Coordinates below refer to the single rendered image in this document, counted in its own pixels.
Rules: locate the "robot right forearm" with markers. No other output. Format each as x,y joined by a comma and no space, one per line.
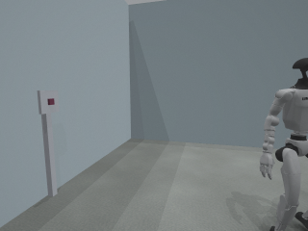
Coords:
269,136

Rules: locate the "right robot thigh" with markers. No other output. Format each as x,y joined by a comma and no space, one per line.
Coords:
291,174

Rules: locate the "robot right hand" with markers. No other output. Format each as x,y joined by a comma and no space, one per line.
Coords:
266,164

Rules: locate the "button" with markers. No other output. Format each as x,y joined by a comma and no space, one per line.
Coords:
51,101

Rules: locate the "panel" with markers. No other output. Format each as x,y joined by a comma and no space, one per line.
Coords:
45,111

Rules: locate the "right robot shin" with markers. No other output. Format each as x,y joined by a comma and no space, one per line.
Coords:
284,214

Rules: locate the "right robot upper arm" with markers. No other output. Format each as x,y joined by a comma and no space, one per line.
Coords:
280,99

